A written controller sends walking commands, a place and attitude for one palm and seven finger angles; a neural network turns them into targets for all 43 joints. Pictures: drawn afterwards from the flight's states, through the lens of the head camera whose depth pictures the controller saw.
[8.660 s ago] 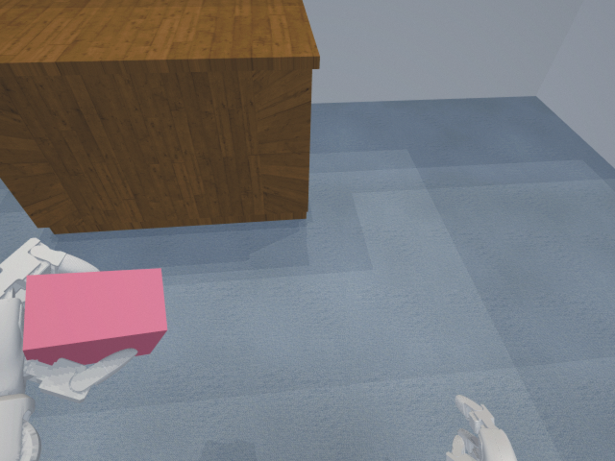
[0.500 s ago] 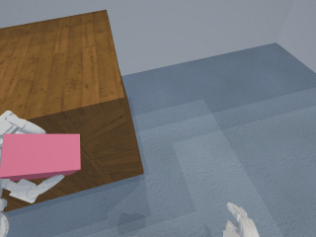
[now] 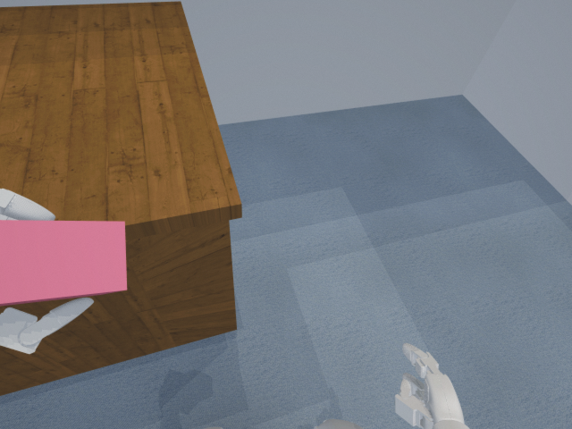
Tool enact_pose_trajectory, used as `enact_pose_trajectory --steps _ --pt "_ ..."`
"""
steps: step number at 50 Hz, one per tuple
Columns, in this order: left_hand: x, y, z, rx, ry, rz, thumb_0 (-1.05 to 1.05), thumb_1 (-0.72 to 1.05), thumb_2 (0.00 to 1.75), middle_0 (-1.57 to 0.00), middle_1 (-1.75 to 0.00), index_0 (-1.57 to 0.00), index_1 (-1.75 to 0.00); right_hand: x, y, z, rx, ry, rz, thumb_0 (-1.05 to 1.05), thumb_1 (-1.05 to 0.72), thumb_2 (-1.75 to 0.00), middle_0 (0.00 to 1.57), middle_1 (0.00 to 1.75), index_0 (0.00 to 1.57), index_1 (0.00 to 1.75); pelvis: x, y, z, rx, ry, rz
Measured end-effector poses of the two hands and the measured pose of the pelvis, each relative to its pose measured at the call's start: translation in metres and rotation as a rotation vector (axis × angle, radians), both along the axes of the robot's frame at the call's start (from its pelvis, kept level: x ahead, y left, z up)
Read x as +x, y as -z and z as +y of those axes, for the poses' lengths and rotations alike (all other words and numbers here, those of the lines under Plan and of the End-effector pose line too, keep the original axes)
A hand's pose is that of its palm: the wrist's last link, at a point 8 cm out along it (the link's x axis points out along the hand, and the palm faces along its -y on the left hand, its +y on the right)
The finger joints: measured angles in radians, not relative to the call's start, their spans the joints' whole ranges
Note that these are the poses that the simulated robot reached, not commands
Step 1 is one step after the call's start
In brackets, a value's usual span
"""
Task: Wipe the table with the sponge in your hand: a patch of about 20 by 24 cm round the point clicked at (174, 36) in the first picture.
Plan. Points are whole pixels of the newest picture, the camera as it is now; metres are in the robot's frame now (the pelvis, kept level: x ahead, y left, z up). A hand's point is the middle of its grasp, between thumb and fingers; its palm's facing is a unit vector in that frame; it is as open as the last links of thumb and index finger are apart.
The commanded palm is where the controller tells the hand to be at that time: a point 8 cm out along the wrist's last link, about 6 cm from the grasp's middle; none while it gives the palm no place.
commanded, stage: come to a stop and stand still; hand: left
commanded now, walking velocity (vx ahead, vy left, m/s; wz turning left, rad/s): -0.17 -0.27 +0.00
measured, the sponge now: (69, 263) +0.24 +0.23 +0.16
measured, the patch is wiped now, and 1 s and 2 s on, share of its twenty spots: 0.00 0.00 0.00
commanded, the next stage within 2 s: none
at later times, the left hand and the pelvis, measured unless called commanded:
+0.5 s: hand (138, 364) +0.16 +0.14 +0.17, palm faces +0.34 -0.84 -0.43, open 10.7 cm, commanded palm +0.11 +0.20 +0.18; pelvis -0.06 -0.08 +0.00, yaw -2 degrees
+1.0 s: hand out of the picture +0.08 +0.11 +0.17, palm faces +0.42 -0.79 -0.44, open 10.6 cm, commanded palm +0.03 +0.15 +0.18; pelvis -0.13 -0.13 -0.01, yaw +0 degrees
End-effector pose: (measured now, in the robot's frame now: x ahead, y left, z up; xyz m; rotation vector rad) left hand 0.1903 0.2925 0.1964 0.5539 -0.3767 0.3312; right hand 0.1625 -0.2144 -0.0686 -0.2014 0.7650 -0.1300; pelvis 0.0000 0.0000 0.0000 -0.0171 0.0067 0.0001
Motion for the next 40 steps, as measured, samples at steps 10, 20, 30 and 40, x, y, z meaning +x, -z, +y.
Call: enact_pose_trajectory --steps 10,20,30,40 --pt "-0.024 0.000 -0.034 -0.077 0.067 0.086 -0.01 -0.54 1.02 -0.66 -1.39 -0.67 -1.38 -0.010 -0.002 0.023 0.073 -0.093 -0.039 0.01 -0.90 -0.90 0.20 0.30 0.21 0.30 -0.011 -0.007 -0.010 -0.016 0.024 -0.015" --pt "-0.055 0.007 -0.079 -0.047 -0.044 0.133 -0.01 -0.54 1.02 -0.66 -1.39 -0.67 -1.38 -0.056 0.025 -0.059 0.083 -0.006 -0.032 0.01 -0.90 -0.90 0.20 0.30 0.21 0.30 -0.046 0.005 -0.059 0.016 0.024 -0.042" --pt "-0.081 0.010 -0.123 -0.055 -0.013 0.145 -0.01 -0.54 1.02 -0.66 -1.39 -0.67 -1.38 -0.114 0.025 -0.138 -0.027 0.098 0.066 0.01 -0.90 -0.90 0.20 0.30 0.20 0.29 -0.070 -0.003 -0.096 0.061 0.008 -0.007" --pt "-0.127 0.009 -0.130 -0.070 -0.062 0.085 -0.01 -0.54 1.02 -0.66 -1.39 -0.67 -1.38 -0.127 0.016 -0.145 -0.032 0.038 0.036 0.01 -0.91 -0.90 0.20 0.30 0.20 0.29 -0.104 -0.001 -0.113 0.040 0.004 -0.009"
